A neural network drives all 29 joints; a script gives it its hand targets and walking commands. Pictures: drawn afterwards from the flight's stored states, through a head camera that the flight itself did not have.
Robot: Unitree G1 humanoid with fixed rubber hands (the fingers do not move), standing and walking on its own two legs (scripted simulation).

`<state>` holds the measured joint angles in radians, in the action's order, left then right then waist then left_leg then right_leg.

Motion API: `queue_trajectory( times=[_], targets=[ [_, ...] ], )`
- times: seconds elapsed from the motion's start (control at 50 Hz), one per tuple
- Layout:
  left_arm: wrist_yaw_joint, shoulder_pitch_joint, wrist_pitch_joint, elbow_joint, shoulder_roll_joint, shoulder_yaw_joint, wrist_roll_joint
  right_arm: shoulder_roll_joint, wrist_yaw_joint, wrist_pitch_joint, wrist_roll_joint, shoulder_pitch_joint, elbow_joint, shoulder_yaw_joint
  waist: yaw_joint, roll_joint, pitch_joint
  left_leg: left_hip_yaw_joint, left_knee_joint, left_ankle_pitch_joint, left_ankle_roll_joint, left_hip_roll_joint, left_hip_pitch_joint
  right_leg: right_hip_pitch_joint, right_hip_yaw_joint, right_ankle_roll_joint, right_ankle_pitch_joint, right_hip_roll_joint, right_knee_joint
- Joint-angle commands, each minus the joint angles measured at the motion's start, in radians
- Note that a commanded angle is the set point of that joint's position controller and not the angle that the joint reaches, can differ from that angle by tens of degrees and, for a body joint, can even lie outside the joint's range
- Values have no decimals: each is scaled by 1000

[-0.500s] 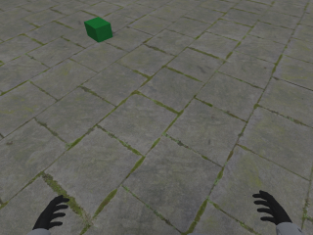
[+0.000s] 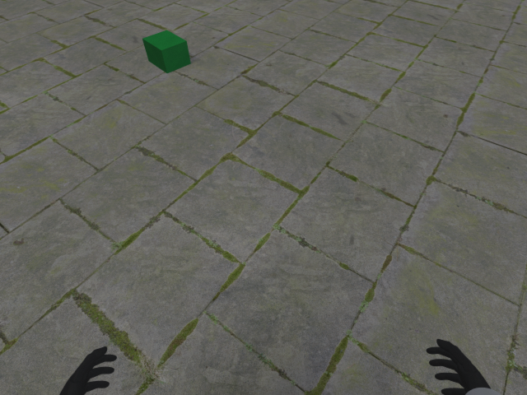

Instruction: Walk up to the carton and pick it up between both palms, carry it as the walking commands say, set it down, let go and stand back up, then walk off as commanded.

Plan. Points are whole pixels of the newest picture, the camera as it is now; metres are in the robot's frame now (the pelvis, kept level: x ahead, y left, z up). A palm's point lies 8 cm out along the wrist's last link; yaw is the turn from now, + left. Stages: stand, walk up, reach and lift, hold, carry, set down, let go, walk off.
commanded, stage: stand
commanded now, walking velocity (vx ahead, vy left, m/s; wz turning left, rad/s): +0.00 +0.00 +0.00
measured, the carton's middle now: (167, 51) +2.52 +0.71 -0.67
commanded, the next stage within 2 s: walk up in 1.12 s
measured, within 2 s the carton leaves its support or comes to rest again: neither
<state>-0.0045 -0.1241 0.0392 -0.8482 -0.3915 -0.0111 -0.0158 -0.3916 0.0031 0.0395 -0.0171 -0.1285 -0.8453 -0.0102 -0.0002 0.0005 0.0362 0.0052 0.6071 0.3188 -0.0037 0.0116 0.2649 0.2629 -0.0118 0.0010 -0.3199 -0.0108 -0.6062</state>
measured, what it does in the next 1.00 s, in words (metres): stands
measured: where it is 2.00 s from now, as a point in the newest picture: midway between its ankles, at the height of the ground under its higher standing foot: (241, 386)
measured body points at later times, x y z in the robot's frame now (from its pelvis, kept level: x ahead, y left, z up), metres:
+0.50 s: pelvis +0.00 +0.00 +0.02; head +0.00 +0.00 +0.47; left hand +0.12 +0.31 -0.09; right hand +0.12 -0.31 -0.09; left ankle +0.00 +0.12 -0.73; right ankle +0.00 -0.12 -0.73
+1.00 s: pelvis +0.00 +0.00 +0.02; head +0.00 +0.00 +0.47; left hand +0.11 +0.32 -0.09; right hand +0.11 -0.32 -0.10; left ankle +0.00 +0.12 -0.73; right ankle +0.00 -0.12 -0.73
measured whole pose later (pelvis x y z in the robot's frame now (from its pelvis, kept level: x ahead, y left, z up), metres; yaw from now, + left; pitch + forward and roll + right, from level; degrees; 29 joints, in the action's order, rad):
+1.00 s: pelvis +0.00 +0.00 +0.02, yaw +0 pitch -2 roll +0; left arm 0.00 -0.08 0.02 -1.06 -0.40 0.00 -0.01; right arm -0.40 0.00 0.02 -0.01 -0.08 -1.06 0.00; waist 0.00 0.00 0.04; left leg 0.00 0.35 0.19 -0.01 0.01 0.13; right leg 0.13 -0.01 0.01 -0.19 -0.01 -0.35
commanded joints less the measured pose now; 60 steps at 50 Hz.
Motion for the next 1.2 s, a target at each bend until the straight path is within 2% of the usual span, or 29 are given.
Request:
queue_trajectory(
  times=[0.0, 0.2, 0.52, 1.18],
  targets=[
    [3, 50, 11, 34, -167, -34, 2, -167, -4, 11, 2, 49, 35, -35, 0, 1, -72, -97, -131, -176, 59, 86, -32, -32, 97, -57, 177, -88, 132],
    [3, 72, 6, -44, -170, -23, 4, -168, -2, 5, 4, 69, -42, -26, 1, 1, -64, -95, -217, -210, 46, 96, -85, -86, 96, -44, 207, -99, 218],
    [4, 86, -1, -133, -175, -19, 4, -173, -4, -2, 4, 85, -135, -24, 1, 0, -51, -95, -291, -198, 33, 107, -118, -116, 98, -32, 194, -110, 292],
    [8, 83, -11, -167, -180, -22, 6, -181, -8, -11, 6, 82, -170, -24, 1, 0, -54, -95, -315, -250, 29, 116, -146, -148, 91, -27, 242, -119, 316]
  ],
)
